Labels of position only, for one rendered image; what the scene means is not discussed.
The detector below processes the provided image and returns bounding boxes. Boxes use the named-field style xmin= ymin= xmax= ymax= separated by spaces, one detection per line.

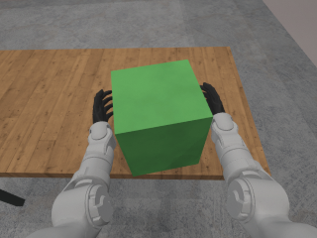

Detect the left robot forearm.
xmin=52 ymin=121 xmax=117 ymax=222

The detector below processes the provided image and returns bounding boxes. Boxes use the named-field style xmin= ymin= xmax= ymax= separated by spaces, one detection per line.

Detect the robot left upper arm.
xmin=26 ymin=183 xmax=113 ymax=238

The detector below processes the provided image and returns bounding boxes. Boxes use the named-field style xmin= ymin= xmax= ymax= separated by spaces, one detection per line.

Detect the right robot hand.
xmin=199 ymin=82 xmax=226 ymax=115

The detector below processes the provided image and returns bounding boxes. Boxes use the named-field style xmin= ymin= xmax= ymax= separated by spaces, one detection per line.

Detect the table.
xmin=0 ymin=47 xmax=271 ymax=206

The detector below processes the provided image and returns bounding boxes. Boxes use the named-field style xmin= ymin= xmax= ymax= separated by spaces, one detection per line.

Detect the right robot forearm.
xmin=210 ymin=112 xmax=290 ymax=215

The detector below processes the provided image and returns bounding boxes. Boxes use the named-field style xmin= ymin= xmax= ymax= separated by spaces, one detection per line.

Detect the robot right upper arm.
xmin=226 ymin=177 xmax=317 ymax=238

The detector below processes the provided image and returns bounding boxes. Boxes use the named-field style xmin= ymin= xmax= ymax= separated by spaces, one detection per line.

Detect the carton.
xmin=111 ymin=59 xmax=214 ymax=177

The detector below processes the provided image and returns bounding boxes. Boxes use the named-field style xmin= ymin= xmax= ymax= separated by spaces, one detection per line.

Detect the left robot hand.
xmin=92 ymin=89 xmax=114 ymax=124

